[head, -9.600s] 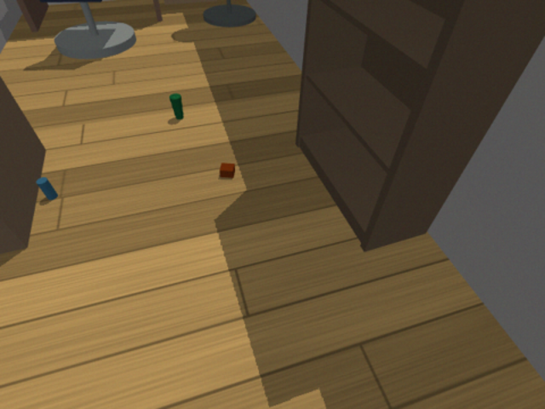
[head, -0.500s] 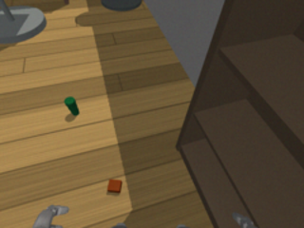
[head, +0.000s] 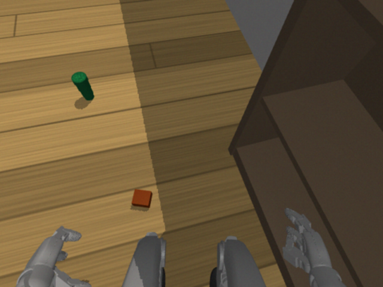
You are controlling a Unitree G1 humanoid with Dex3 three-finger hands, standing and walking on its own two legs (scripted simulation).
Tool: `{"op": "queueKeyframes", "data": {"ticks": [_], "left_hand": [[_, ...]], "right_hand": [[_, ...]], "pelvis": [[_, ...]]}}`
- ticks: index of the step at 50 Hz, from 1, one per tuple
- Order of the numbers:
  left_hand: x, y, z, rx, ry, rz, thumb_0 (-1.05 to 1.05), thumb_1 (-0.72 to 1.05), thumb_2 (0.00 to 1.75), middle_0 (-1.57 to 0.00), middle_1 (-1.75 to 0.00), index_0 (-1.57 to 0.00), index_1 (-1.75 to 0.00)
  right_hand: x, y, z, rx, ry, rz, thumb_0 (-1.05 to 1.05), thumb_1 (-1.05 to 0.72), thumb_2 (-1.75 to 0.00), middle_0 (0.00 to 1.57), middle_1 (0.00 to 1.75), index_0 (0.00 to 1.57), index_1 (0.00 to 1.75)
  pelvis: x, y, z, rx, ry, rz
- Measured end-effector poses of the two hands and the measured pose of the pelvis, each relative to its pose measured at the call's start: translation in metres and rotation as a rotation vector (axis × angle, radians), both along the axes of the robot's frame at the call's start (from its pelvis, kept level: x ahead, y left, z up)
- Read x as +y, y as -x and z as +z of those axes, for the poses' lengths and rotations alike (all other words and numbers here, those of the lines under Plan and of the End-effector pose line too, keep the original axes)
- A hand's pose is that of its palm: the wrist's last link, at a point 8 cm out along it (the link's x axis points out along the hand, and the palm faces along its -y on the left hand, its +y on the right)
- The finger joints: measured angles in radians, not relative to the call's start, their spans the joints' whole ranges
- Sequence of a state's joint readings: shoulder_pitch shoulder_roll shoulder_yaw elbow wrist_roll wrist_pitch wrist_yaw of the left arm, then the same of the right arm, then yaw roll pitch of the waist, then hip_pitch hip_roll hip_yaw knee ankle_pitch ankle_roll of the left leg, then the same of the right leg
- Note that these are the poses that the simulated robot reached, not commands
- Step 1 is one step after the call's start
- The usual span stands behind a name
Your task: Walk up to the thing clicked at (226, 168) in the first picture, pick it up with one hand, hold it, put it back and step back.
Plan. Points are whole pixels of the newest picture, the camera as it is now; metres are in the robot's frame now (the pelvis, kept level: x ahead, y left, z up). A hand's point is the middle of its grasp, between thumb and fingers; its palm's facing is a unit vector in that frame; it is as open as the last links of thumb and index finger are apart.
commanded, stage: rise first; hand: left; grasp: from above
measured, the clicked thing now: (142, 198) +0.43 +0.21 -0.59
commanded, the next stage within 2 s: approach in 1.86 s
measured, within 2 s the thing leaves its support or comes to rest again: neither
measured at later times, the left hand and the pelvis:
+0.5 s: hand (100, 223) +0.29 +0.28 -0.34, palm faces -0.49 -0.32 -0.81, open 13.0 cm; pelvis -0.07 +0.00 -0.20, yaw -3 degrees
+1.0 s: hand (112, 212) +0.34 +0.28 -0.42, palm faces -0.49 -0.10 -0.86, open 13.0 cm; pelvis -0.07 +0.01 -0.26, yaw -5 degrees
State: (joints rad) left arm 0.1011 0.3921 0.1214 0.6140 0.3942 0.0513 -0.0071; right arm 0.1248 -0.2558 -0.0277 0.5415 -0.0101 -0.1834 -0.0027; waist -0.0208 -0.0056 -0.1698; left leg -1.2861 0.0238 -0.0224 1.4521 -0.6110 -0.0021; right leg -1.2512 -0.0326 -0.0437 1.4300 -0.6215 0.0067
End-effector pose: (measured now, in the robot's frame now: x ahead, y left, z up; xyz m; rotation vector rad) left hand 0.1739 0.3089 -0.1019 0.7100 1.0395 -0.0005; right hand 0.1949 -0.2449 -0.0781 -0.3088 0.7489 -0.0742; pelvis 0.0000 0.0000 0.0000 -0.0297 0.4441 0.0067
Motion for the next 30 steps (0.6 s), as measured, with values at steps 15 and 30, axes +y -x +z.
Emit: {"op": "queueKeyframes", "data": {"ticks": [15, 30], "left_hand": [[-0.008, -0.083, -0.132, -0.183, -0.213, -0.417, 0.00, -0.42, 0.86, -0.24, -0.93, -0.25, -0.93], [-0.016, -0.136, -0.203, -0.227, -0.307, -0.662, 0.00, -0.34, 0.84, -0.28, -0.83, -0.29, -0.84]], "right_hand": [[-0.030, 0.062, -0.178, 0.228, 0.015, -0.030, 0.01, -0.94, -0.91, 0.21, 0.30, 0.20, 0.30], [-0.027, 0.180, -0.249, 0.453, 0.030, -0.144, 0.01, -0.92, -0.90, 0.21, 0.30, 0.21, 0.30]], "pelvis": [[-0.004, 0.044, -0.142, 0.138, 0.008, -0.023], [0.003, 0.075, -0.215, 0.117, 0.049, -0.044]]}}
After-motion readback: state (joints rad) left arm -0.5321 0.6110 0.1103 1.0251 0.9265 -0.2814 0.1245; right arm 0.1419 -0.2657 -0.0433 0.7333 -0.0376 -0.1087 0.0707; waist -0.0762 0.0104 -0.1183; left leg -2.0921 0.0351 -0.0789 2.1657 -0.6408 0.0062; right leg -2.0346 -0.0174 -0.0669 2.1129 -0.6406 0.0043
